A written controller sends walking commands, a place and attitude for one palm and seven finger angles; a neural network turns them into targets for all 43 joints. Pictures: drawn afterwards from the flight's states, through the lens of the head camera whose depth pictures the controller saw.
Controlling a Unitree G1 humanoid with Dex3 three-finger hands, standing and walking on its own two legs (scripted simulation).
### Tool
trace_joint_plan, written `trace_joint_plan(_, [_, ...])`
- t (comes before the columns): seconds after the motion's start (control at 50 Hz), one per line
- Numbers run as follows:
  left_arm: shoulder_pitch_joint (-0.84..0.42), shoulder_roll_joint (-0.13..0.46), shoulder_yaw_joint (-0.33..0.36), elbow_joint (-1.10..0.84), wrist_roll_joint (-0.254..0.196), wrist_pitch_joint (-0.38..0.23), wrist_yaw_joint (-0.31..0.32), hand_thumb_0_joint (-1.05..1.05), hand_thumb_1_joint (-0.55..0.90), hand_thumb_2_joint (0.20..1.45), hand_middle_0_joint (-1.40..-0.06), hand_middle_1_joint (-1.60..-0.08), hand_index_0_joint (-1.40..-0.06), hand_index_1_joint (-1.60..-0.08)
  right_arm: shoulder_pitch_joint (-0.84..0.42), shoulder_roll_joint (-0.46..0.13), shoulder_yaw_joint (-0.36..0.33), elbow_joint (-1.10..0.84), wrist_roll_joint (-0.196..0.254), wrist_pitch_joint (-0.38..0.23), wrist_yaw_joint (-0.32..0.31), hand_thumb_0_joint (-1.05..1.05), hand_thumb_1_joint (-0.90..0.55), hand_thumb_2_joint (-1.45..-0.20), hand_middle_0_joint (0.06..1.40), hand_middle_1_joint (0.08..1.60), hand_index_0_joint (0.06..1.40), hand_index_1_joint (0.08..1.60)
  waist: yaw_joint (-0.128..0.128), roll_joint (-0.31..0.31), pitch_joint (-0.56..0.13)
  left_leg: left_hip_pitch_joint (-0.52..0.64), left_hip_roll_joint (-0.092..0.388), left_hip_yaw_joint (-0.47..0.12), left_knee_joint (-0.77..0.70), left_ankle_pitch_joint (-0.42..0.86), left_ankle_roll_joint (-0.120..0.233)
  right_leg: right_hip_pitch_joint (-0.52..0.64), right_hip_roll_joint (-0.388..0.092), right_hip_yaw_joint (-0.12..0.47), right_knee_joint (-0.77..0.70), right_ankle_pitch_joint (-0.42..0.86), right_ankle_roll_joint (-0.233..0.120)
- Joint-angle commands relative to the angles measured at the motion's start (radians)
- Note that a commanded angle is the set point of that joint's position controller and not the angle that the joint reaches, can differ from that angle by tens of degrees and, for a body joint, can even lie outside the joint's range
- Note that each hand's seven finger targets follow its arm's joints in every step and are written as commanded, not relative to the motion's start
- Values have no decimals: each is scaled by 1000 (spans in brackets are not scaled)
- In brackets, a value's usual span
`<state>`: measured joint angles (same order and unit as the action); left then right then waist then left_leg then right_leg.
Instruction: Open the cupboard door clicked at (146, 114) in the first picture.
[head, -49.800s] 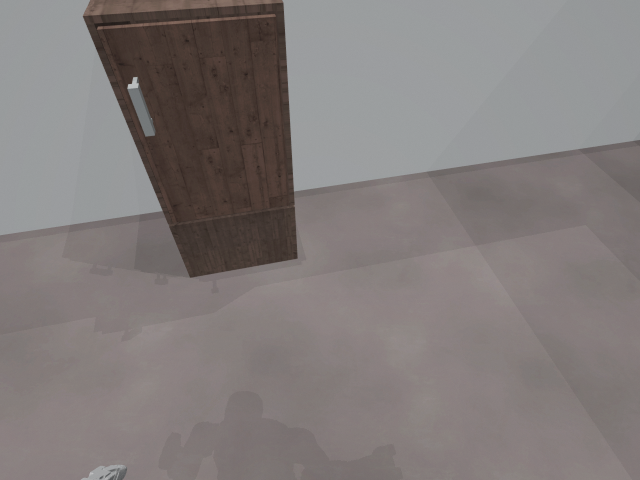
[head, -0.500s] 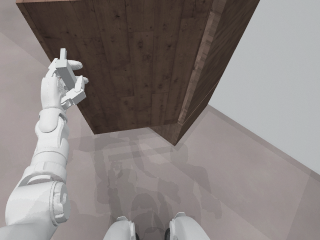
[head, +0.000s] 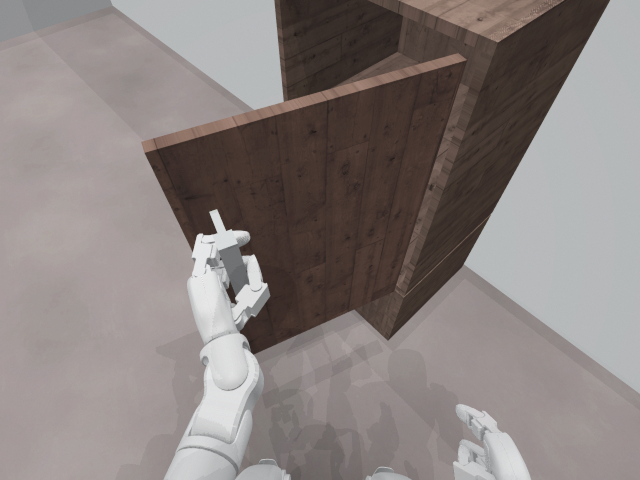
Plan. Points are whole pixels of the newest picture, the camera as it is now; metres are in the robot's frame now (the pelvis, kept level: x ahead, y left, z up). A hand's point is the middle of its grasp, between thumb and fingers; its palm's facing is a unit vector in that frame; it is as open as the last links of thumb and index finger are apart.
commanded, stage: pull the door open along its arc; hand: left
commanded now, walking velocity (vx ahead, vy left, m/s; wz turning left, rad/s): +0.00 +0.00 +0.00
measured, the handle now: (230, 255) +0.38 +0.14 +0.05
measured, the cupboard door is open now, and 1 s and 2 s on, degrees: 73 88 91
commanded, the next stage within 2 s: open thumb and fingers to let go in 0.32 s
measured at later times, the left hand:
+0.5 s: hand (310, 342) +0.27 +0.03 +0.05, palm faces +0.34 -0.94 -0.05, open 6.1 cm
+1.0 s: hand (303, 339) +0.28 +0.04 +0.04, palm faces +0.37 -0.93 -0.04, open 13.3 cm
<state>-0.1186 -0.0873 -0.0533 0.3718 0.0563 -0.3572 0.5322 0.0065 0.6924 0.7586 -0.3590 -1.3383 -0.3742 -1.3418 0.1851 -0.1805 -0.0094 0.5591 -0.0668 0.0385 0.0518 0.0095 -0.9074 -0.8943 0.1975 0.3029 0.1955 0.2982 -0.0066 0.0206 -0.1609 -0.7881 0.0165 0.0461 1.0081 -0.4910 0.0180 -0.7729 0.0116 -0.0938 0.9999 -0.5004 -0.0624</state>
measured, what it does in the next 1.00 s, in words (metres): stands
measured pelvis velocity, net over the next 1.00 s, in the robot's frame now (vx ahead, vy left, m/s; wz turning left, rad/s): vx -0.02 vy -0.04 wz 0.05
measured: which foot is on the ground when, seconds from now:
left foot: down 0.00-1.00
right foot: down 0.00-1.00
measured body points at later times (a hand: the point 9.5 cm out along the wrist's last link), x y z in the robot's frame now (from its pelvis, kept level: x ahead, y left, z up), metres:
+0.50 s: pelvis -0.01 -0.04 +0.00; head +0.03 -0.07 +0.45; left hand +0.25 +0.08 +0.05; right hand +0.18 -0.25 -0.10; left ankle +0.00 +0.11 -0.67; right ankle -0.01 -0.08 -0.67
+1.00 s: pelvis -0.02 -0.04 +0.00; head +0.04 -0.07 +0.44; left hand +0.25 +0.09 +0.05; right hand +0.16 -0.26 -0.12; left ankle +0.00 +0.11 -0.67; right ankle -0.01 -0.08 -0.67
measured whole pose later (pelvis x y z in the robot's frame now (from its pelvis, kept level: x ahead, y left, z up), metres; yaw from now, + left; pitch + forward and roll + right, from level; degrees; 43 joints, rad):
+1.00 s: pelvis -0.02 -0.04 +0.00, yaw +3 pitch +14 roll +2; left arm 0.10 -0.10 -0.23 0.18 0.08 -0.30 0.57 0.00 -0.37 0.36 -0.30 -1.15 -0.31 -1.15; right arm 0.21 -0.20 -0.01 0.59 -0.07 -0.06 0.01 0.01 -0.91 -0.89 0.20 0.30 0.20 0.30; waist -0.01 0.04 -0.15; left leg -0.78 0.00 -0.02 1.00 -0.45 -0.04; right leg -0.77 0.00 -0.14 1.03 -0.51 -0.12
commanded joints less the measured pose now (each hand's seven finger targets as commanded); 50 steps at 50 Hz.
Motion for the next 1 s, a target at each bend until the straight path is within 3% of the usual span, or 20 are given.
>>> trace_joint_plan(0.0, [-113,-30,-69,-266,42,-57,51,0,900,900,-400,-1350,-400,-1350,8,-105,-37,-112,-5,-46,-19,0,-900,-900,200,300,200,300,-15,-77,-278,174,-22,-48,-104,354,-6,239,-11,73,-148,477,38])
trace_joint_plan(0.04, [-52,-54,-111,-298,56,-51,47,0,900,900,-400,-1350,-400,-1350,-3,-97,-32,-121,-7,-57,-20,0,-900,-900,200,300,200,300,-9,-57,-268,183,-24,-48,-110,347,-7,247,-16,70,-151,479,36])
trace_joint_plan(0.08, [-7,-76,-149,-327,67,-47,40,0,900,900,-400,-1350,-400,-1350,-6,-92,-28,-125,-9,-67,-24,0,-900,-900,200,300,200,300,-17,-98,-260,173,-24,-54,-108,335,-6,258,-22,78,-161,491,41])
trace_joint_plan(0.12, [59,-100,-183,-365,77,-41,39,0,900,900,-400,-1350,-400,-1350,-20,-84,-24,-137,-9,-81,-24,0,-900,-900,200,300,200,300,-10,-77,-259,175,-26,-53,-110,321,-7,262,-28,81,-163,491,43])
trace_joint_plan(0.22, [202,-151,-246,-447,56,-9,32,0,900,900,-400,-1350,-400,-1350,-49,-70,-10,-154,-2,-116,-23,0,-900,-900,200,300,200,300,-11,-98,-223,158,-34,-62,-107,274,-10,280,-45,101,-195,490,54])
trace_joint_plan(0.3, [335,-178,-265,-488,34,24,24,0,900,900,-400,-1350,-400,-1350,-74,-61,-2,-164,3,-140,-18,0,-900,-900,200,300,200,300,3,-119,-200,129,-44,-67,-98,240,-18,303,-65,134,-226,487,65])
trace_joint_plan(0.36, [250,-141,-226,-488,36,33,43,0,900,900,-400,-1350,-400,-1350,-73,-64,0,-149,1,-148,-24,0,-900,-900,200,300,200,300,-7,-110,-169,97,-51,-74,-78,202,-22,276,-81,174,-248,433,71])
trace_joint_plan(0.4, [100,-85,-167,-456,40,28,68,0,900,900,-400,-1350,-400,-1350,-77,-70,-1,-125,-4,-149,-36,0,-900,-900,200,300,200,300,-26,-120,-139,62,-51,-78,-57,167,-23,238,-92,203,-262,365,76])
trace_joint_plan(0.46, [73,-96,-163,-416,39,16,71,0,690,810,-385,-1327,-385,-1327,-76,-67,-4,-114,-6,-156,-42,0,-900,-900,200,300,200,300,-22,-125,-164,48,-55,-80,-48,150,-22,245,-105,234,-276,314,81])
trace_joint_plan(0.52, [110,-101,-172,-420,36,10,53,0,480,720,-370,-1305,-370,-1305,-57,-70,-10,-123,-5,-155,-40,0,-900,-900,200,300,200,300,-13,-130,-222,42,-54,-79,-55,182,-23,309,-114,238,-254,429,87])
trace_joint_plan(0.58, [115,-84,-160,-412,25,6,34,0,270,630,-355,-1283,-355,-1283,-48,-75,-13,-123,-2,-149,-44,0,-900,-900,200,300,200,300,-18,-160,-222,21,-54,-82,-51,183,-22,338,-123,256,-257,486,97])
trace_joint_plan(0.62, [79,-84,-167,-414,26,1,29,0,130,570,-345,-1268,-345,-1268,-50,-78,-14,-120,-1,-147,-45,0,-900,-900,200,300,200,300,-26,-156,-209,16,-52,-83,-50,170,-22,324,-127,262,-260,457,99])
trace_joint_plan(0.7, [97,-86,-177,-428,39,-13,27,0,-150,450,-325,-1237,-325,-1237,-43,-79,-21,-124,0,-146,-44,0,-900,-900,200,300,200,300,-19,-126,-232,28,-51,-85,-50,183,-21,315,-119,242,-238,454,88])
trace_joint_plan(0.8, [51,-100,-194,-407,38,-16,31,0,-500,300,-300,-1200,-300,-1200,-49,-83,-19,-123,1,-153,-47,0,-900,-900,200,300,200,300,-34,-155,-199,17,-50,-87,-42,154,-16,268,-117,240,-250,367,89])
trace_joint_plan(0.84, [49,-92,-183,-420,38,-20,38,0,-500,300,-300,-1200,-300,-1200,-48,-83,-22,-124,0,-156,-49,0,-900,-900,200,300,200,300,-26,-140,-226,25,-50,-85,-42,155,-16,272,-114,236,-246,351,86])
trace_joint_plan(0.98, [65,-109,-198,-401,43,-6,45,0,-500,300,-242,-850,-242,-850,-40,-83,-19,-130,2,-155,-48,0,-900,-900,200,300,200,300,-21,-126,-227,55,-48,-82,-54,185,-13,253,-94,194,-225,371,72])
